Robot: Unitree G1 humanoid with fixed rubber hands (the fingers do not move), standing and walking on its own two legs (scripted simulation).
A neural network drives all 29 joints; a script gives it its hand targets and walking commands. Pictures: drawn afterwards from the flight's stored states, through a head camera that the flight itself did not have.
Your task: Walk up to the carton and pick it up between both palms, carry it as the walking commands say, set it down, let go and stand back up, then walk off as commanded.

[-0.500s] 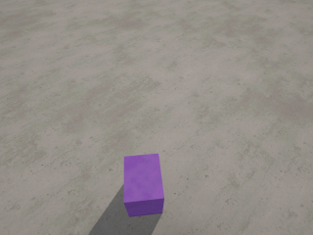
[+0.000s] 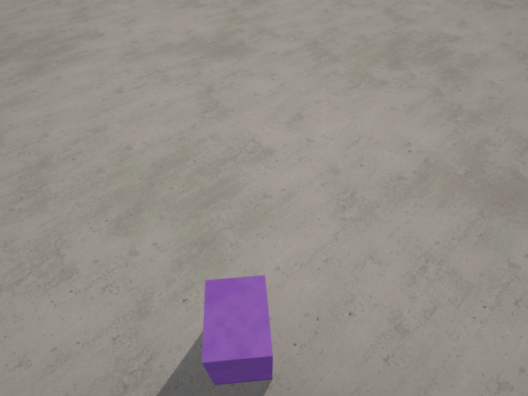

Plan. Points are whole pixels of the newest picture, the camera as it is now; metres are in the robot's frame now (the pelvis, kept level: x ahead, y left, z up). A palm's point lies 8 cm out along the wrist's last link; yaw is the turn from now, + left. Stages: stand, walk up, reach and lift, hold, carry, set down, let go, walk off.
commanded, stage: walk up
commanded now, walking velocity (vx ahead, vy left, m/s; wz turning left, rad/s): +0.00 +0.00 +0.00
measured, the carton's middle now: (239, 330) +0.45 +0.09 -0.64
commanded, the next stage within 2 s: stand in 1.76 s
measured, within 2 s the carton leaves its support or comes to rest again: neither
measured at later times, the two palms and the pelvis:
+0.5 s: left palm out of the picture -0.01 +0.23 -0.14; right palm out of the picture +0.00 -0.19 -0.16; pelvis +0.01 +0.02 +0.00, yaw +0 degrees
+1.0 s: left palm out of the picture +0.03 +0.32 -0.15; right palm out of the picture +0.00 -0.11 -0.16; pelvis +0.01 +0.10 -0.01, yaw -1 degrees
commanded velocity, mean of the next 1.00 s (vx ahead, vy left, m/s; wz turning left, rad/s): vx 0.00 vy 0.03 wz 0.00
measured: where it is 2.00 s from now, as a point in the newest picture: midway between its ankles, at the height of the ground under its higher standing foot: outside the picture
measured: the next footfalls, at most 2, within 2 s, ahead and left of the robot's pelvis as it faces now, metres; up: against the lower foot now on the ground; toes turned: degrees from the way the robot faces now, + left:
left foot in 0.70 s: +0.04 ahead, +0.22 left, +0.00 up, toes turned -7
right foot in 0.98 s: +0.03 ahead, -0.02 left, +0.00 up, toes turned -2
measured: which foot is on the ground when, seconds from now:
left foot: down 0.00-0.40, up 0.42-0.68, down 0.70-1.00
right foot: down 0.00-0.70, up 0.72-0.96, down 0.98-1.00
